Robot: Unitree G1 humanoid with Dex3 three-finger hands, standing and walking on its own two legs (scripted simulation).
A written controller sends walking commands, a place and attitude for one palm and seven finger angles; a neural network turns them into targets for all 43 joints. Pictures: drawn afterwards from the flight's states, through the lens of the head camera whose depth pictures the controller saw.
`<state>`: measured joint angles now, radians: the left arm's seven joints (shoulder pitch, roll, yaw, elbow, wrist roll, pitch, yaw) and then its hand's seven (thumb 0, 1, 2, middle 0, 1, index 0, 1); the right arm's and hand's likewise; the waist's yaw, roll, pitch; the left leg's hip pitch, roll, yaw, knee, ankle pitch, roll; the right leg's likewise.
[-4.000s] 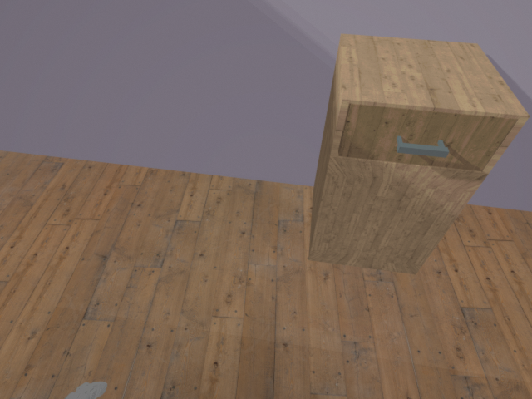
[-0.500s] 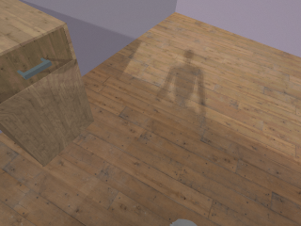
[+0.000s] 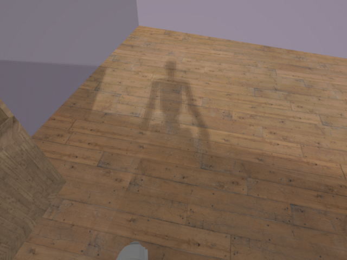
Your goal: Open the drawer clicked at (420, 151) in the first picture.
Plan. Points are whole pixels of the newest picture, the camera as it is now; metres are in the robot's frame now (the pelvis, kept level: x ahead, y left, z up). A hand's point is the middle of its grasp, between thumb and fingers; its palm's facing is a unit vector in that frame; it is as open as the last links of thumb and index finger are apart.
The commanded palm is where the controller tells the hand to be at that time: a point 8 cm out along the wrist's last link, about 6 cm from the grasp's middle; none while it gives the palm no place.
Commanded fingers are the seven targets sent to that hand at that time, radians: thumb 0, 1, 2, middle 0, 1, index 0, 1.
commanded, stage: walk to a spot facing it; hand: left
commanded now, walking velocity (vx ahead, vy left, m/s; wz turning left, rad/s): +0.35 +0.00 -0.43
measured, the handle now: out of the picture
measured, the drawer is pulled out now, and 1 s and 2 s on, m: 0.00 0.00 0.00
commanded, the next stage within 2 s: turn to face it in 0.84 s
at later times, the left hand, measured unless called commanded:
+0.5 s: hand (118, 188) +0.34 +0.20 -0.16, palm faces -0.26 -0.95 -0.17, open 7.4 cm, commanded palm none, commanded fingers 0.00 0.90 0.90 -0.20 -0.30 -0.20 -0.30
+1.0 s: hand (161, 143) +0.54 +0.08 -0.16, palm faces -0.41 -0.88 -0.23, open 7.3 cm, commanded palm none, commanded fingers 0.00 0.90 0.90 -0.20 -0.30 -0.20 -0.30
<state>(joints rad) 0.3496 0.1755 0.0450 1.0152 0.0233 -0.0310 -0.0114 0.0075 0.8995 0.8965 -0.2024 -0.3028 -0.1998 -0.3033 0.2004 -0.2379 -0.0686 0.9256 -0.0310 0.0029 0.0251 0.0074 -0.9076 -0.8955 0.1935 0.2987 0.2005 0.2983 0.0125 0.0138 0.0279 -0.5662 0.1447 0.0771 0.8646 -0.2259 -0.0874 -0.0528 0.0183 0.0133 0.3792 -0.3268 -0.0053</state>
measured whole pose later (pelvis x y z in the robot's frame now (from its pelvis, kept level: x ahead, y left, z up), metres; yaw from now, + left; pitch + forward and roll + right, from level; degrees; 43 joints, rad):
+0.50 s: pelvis +0.19 +0.05 +0.01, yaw -17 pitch +0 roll -1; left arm 0.15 0.21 0.10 0.96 0.04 0.04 -0.04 0.01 0.91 0.90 -0.19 -0.30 -0.19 -0.30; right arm 0.41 -0.15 -0.05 1.06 -0.02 -0.07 -0.02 0.00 -0.92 -0.89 0.20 0.30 0.20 0.30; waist -0.03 -0.03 0.05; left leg -0.04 0.09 0.36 0.37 -0.31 0.01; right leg -0.65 -0.12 -0.07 1.00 -0.13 0.04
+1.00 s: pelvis +0.40 -0.07 +0.00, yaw -28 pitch +0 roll -1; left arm 0.24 0.20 0.06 1.02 0.02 -0.05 0.01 -0.01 0.93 0.90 -0.20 -0.30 -0.20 -0.30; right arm 0.16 -0.19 -0.05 0.94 -0.03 -0.02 0.00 0.00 -0.91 -0.90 0.19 0.30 0.20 0.30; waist -0.01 0.03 0.03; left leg -0.59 0.17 0.07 0.95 -0.23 -0.08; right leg -0.20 0.05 -0.08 0.44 -0.25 -0.06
